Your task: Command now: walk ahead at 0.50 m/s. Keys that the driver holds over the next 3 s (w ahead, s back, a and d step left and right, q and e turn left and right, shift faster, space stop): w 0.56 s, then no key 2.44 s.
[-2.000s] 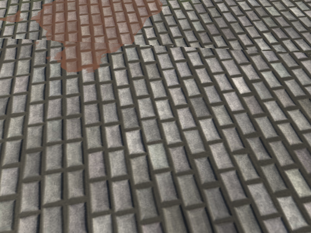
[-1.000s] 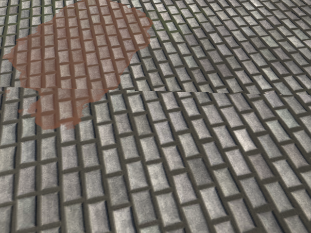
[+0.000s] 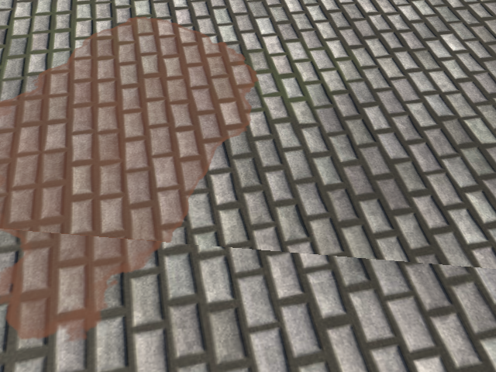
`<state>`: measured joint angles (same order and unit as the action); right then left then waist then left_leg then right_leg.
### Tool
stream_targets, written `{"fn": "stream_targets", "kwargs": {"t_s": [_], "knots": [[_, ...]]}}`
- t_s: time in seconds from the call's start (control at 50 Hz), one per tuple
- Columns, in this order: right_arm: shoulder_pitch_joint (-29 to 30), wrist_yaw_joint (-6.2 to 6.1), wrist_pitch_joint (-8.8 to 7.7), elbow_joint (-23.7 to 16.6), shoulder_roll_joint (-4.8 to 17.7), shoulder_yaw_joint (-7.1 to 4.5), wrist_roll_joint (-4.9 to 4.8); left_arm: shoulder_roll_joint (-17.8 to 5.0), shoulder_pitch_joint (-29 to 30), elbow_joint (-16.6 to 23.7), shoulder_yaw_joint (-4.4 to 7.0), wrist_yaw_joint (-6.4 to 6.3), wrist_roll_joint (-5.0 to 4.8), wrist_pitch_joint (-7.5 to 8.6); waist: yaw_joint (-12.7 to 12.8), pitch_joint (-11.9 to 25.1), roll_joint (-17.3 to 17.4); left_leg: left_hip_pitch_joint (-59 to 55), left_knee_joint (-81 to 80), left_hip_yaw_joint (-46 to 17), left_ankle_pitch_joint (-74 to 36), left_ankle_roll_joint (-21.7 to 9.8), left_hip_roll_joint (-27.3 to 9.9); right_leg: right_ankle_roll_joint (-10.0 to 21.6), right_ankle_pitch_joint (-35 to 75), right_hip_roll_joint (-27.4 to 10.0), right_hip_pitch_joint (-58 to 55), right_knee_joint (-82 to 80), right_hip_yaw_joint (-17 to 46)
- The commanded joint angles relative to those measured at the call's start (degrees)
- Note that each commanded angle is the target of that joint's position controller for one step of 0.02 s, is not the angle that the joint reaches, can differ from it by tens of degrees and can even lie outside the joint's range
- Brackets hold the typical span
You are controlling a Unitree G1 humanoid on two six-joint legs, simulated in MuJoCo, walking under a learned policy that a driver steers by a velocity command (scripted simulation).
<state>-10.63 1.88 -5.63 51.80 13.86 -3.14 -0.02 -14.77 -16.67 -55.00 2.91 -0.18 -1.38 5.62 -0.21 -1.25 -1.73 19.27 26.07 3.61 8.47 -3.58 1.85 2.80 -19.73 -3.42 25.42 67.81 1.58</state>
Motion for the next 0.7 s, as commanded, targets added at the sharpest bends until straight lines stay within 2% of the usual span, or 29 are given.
{"fn": "stream_targets", "kwargs": {"t_s": [0.02,0.08,0.12,0.14,0.16,0.2,0.22,0.28,0.34,0.38,0.4,0.42,0.44,0.46,0.48,0.5,0.52,0.54,0.56,0.58,0.6,0.64,0.68,0.7], "knots": [[-1.2,0.2,-0.98,-1.5,4.7,-0.73,0.47,-2.9,-2.7,2.8,1.31,-0.61,0.43,-0.61,1.3,3.1,6.6,-7.6,-17.1,-16.0,-4.6,-9.5,-14.5,0.1,5.5,-5.4,8.0,-1.6,2.1],[-4.4,-0.75,-1.14,0.2,7.1,-1.27,0.37,-3.2,1.8,4.5,1.71,-0.9,0.88,-1.28,1.0,0.6,4.9,-8.1,-19.1,-12.7,-9.7,-10.3,-14.3,-1.3,12.0,-5.8,13.2,-8.7,1.8],[-6.6,-1.45,-0.72,1.1,7.4,-1.24,0.16,-2.9,6.1,5.9,1.75,-0.75,1.19,-1.12,0.0,-0.1,4.5,-10.3,-19.3,-11.2,-11.5,-9.6,-14.0,-2.0,17.9,-5.7,16.1,-15.2,1.5],[-12.9,-0.14,-2.58,2.8,-0.7,1.01,6.79,3.6,3.3,4.0,-1.59,2.26,9.06,-1.25,-1.3,-0.5,5.2,-13.4,-18.4,-10.2,-7.2,-12.3,-14.1,-1.8,24.3,-4.3,18.1,-17.6,1.1],[-15.7,0.88,-2.8,4.2,0.0,0.85,6.41,2.9,4.7,4.1,-1.04,3.2,8.93,-1.58,-2.1,-2.4,5.5,-14.1,-18.4,-10.1,-5.8,-12.5,-14.2,-1.5,26.4,-3.9,19.7,-20.2,0.9],[-15.2,2.1,-2.71,4.2,2.5,0.85,5.02,-0.1,11.0,6.4,-0.76,3.83,6.88,-1.91,-2.7,-2.5,5.4,-13.2,-18.2,-9.3,-6.2,-12.4,-14.0,-1.1,28.2,-2.8,18.1,-25.1,-0.6],[-15.8,2.43,-2.62,4.5,3.1,1.0,4.71,-0.7,13.2,7.5,-0.84,3.84,6.39,-2.02,-2.9,-2.6,5.3,-13.6,-18.1,-9.0,-7.6,-12.5,-14.4,-0.9,28.4,-2.3,17.2,-27.2,-0.8],[-19.0,2.6,-2.04,6.4,3.7,1.26,4.6,-0.8,17.6,9.4,-1.31,3.47,5.65,-2.37,-3.7,-4.0,5.5,-21.0,-18.1,-9.2,-12.3,-12.6,-16.3,-0.1,26.5,-1.4,18.2,-33.4,-0.9],[-18.8,2.4,-1.47,7.2,4.1,1.21,4.47,-1.2,20.6,10.9,-1.26,3.21,5.08,-2.72,-3.3,-4.8,5.9,-25.2,-18.0,-8.4,-14.6,-10.6,-17.5,1.6,22.6,-0.4,15.0,-37.3,-1.3],[-18.6,1.86,-0.93,7.2,5.1,0.65,4.19,-1.8,21.5,11.4,-0.94,3.09,4.77,-2.59,-2.8,-4.7,6.1,-27.3,-16.9,-7.8,-18.2,-9.2,-18.2,2.7,19.3,0.8,11.3,-38.6,-2.4],[-17.8,1.52,-0.65,6.9,6.1,0.19,4.04,-2.6,20.6,11.3,-0.48,3.0,4.33,-2.31,-1.3,-3.7,6.1,-27.4,-14.7,-6.8,-24.4,-8.3,-17.8,3.5,19.0,2.2,6.7,-39.8,-4.2],[-17.6,1.25,-0.5,6.9,6.8,-0.13,4.05,-4.0,18.2,10.9,0.3,2.84,3.54,-1.75,0.8,-1.3,5.8,-25.4,-10.0,-4.9,-33.3,-6.5,-15.8,4.9,20.4,4.2,-1.6,-40.2,-6.4],[-18.7,1.27,-0.62,6.9,5.9,-0.15,4.9,-6.0,11.2,8.9,1.32,2.43,2.63,-0.95,3.0,4.9,4.6,-20.3,-0.8,-1.7,-37.6,-3.1,-11.4,7.0,22.6,5.0,-16.0,-36.2,-6.3],[-28.3,0.96,-1.13,7.2,-0.1,1.43,5.73,-7.3,0.4,6.1,1.2,2.51,3.12,-0.57,2.4,19.1,-3.0,-5.8,15.5,-0.1,-22.7,0.6,-5.3,15.4,31.5,-3.1,-42.8,-31.0,3.6],[-29.1,2.57,-1.79,5.5,-2.5,2.86,6.25,-8.3,-15.1,2.4,1.39,2.11,3.32,-0.67,8.3,28.2,-12.4,13.2,32.2,-2.1,15.7,3.3,3.9,24.7,17.1,-17.0,-62.4,-43.9,31.1],[-15.5,3.24,-1.29,3.2,2.8,0.5,3.75,-6.8,-21.5,-1.5,1.48,1.62,5.45,0.06,12.2,16.9,-5.6,23.0,44.9,-9.5,24.1,0.5,2.4,17.7,2.7,-15.5,-55.2,-51.6,35.8],[-9.2,2.28,-1.62,1.7,3.1,-0.06,2.88,-8.1,-13.2,-0.2,2.11,0.99,4.65,1.19,9.3,4.2,-3.4,26.3,47.6,-10.8,18.8,-1.7,-2.6,13.1,-4.7,-14.4,-40.1,-53.5,29.2],[-8.5,0.89,-1.78,1.6,3.4,-0.23,3.93,-5.5,-6.9,0.9,1.64,0.41,4.24,1.2,6.5,0.7,-1.9,22.4,45.6,-10.6,15.0,-2.7,-5.8,13.0,-1.0,-13.2,-29.3,-55.4,24.4],[-8.4,-0.06,-1.86,1.2,0.6,0.52,4.98,-2.0,-4.6,1.1,0.47,0.21,3.86,1.06,4.0,1.8,-1.2,18.2,43.4,-10.3,12.4,-3.3,-7.7,13.7,5.7,-12.6,-24.0,-56.5,20.7],[-8.2,-0.38,-1.52,1.3,-1.8,1.15,5.11,0.5,-1.6,1.9,-0.11,0.12,4.06,0.96,1.8,1.0,0.4,14.7,42.5,-9.6,10.6,-2.7,-9.0,14.0,15.7,-12.5,-19.1,-57.9,17.0],[-9.0,-0.52,-0.98,1.2,-3.6,1.31,5.01,1.8,-0.4,2.5,-0.47,0.16,4.09,1.13,-0.4,1.6,0.9,11.9,41.1,-8.8,11.3,-2.0,-9.2,14.0,25.0,-11.5,-16.2,-58.8,13.8],[-9.8,0.29,-0.25,1.3,-2.6,0.96,3.85,0.3,1.5,4.0,0.34,0.55,3.93,2.27,-2.0,2.0,0.1,11.4,36.9,-6.3,10.9,0.7,-8.7,14.4,40.6,-9.4,-14.2,-59.0,6.6],[-7.8,1.25,0.14,0.8,-1.5,0.66,3.47,-1.1,1.5,4.3,0.88,1.61,4.83,2.74,-2.4,2.3,0.5,10.6,29.7,-3.6,1.7,3.4,-8.7,13.5,51.6,-6.8,-11.0,-57.5,0.8],[-5.8,1.61,0.46,0.1,-1.7,0.82,3.48,-1.6,0.7,4.0,1.11,2.22,4.83,2.73,-2.2,2.5,0.4,9.0,25.0,-2.5,-3.1,4.2,-8.3,12.7,54.1,-5.7,-9.5,-56.6,-1.2]]}}
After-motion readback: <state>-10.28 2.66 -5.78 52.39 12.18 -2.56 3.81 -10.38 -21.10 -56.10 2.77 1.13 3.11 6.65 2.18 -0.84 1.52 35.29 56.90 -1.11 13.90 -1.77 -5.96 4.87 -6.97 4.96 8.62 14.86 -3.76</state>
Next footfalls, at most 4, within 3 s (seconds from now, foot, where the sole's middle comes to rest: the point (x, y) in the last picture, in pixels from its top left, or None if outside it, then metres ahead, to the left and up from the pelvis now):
0.44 right None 0.44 -0.16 -0.77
0.92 left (231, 312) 0.64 0.05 -0.77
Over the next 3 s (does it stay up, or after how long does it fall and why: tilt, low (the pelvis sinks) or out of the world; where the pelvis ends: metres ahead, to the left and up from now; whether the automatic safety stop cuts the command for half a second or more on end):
stays up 0.51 -0.06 -0.01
